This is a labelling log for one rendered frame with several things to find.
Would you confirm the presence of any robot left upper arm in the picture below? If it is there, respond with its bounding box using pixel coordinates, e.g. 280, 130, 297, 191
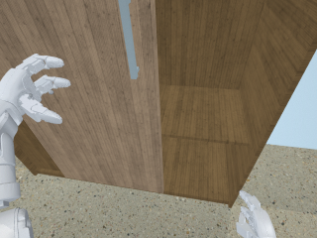
0, 207, 34, 238

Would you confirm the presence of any robot left hand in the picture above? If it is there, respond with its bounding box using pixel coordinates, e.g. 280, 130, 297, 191
0, 54, 71, 124

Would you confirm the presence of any handle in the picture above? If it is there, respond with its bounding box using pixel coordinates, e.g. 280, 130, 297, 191
118, 0, 140, 79

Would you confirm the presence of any wardrobe door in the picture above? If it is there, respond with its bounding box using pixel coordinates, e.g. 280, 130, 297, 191
0, 0, 164, 193
13, 119, 60, 172

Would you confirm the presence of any robot right hand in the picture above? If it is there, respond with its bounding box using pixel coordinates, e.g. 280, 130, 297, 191
236, 190, 276, 238

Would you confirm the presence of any robot left forearm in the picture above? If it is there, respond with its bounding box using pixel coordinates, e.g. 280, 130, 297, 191
0, 99, 23, 209

